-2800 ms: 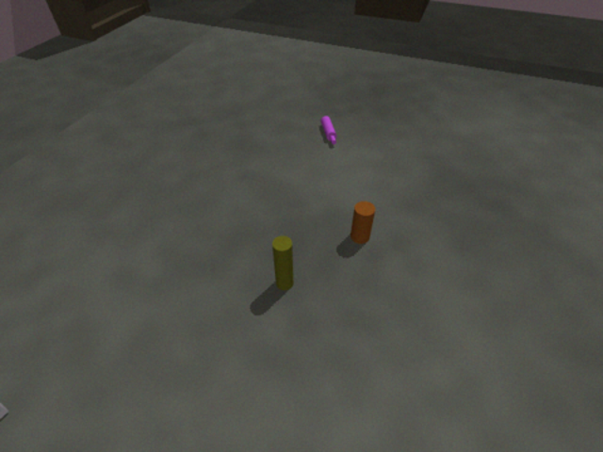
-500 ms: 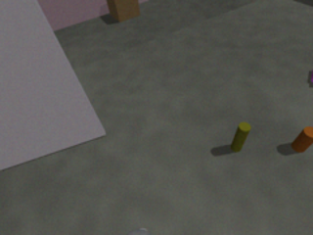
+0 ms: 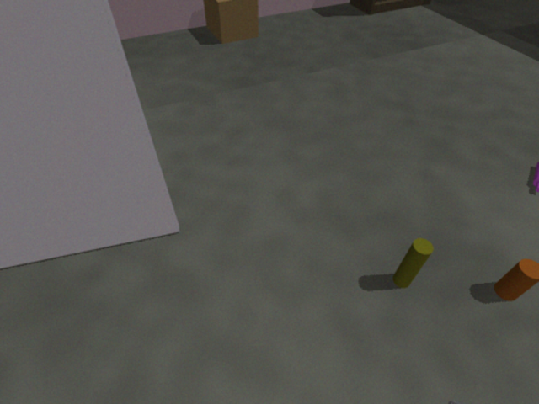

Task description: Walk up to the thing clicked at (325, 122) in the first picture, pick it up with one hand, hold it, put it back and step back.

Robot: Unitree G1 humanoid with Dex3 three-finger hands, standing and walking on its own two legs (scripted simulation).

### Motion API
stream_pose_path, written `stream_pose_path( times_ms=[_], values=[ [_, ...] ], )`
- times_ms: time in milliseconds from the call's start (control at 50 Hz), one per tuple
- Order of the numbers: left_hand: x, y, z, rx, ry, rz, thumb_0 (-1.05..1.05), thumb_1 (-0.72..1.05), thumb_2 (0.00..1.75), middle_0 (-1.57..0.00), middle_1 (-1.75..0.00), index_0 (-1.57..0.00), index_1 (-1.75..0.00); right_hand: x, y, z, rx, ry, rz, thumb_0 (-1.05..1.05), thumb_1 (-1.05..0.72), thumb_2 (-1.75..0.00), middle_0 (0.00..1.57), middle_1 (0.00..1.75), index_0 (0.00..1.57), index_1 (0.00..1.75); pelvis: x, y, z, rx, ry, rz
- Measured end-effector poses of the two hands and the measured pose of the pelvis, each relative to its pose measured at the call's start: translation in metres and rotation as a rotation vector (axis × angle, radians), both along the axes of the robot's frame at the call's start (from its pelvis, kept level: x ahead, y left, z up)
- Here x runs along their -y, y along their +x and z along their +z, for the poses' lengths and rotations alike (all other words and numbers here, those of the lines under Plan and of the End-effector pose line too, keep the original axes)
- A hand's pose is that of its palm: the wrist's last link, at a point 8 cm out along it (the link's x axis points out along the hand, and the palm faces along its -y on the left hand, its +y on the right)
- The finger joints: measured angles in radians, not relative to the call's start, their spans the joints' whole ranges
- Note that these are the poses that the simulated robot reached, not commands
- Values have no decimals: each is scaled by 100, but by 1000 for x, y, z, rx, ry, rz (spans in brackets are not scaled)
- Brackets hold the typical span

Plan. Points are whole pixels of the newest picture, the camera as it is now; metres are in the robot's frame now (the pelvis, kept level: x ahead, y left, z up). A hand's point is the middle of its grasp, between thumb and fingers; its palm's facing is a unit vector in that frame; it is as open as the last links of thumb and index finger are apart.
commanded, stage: walk up
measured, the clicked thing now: out of the picture +1.32 -1.43 -0.73
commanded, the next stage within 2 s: stand in 0.34 s
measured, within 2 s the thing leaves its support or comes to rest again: neither
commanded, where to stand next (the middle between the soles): +0.05 -0.02 m, yaw -2 degrees
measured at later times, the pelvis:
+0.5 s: pelvis +0.00 -0.01 +0.02, yaw +0 degrees
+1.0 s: pelvis +0.00 -0.02 +0.02, yaw +0 degrees
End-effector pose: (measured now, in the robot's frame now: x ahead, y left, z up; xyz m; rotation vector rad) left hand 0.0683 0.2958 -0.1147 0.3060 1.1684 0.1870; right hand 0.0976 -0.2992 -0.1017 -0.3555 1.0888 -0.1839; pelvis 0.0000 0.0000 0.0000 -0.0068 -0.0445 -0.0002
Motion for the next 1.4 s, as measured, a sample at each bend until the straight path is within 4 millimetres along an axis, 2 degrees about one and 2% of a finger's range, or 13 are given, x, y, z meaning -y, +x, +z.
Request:
stream_pose_path(
  times_ms=[140,300,660,960,1180,1400],
  values=[
    [-6,9,11,28,18,26,1,91,90,-21,-30,-21,-30,-8,11,0,-10,30,33,1,-90,-90,21,30,20,30,3,0,7,2,-1,10],
    [-9,11,19,13,28,42,1,91,90,-20,-30,-21,-30,-6,7,1,-53,34,28,1,-90,-90,21,30,20,30,5,0,14,1,-1,20],
    [4,-5,16,-78,14,38,1,91,90,-21,-30,-21,-30,7,-18,3,-124,27,-26,1,-90,-90,21,30,20,30,11,-2,21,6,3,2],
    [10,-5,20,-80,26,29,1,91,90,-21,-30,-21,-30,12,-30,-1,-150,42,-43,1,-90,-90,21,30,20,30,17,-3,21,1,4,-4],
    [13,2,19,-78,20,29,1,91,90,-20,-30,-21,-30,15,-33,0,-164,33,-47,1,-90,-90,21,30,20,30,18,2,22,-4,5,-8],
    [14,9,20,-68,18,26,0,91,90,-20,-30,-21,-30,15,-26,0,-149,33,-40,1,-90,-90,21,30,20,30,19,5,22,-4,6,-11]
  ],
)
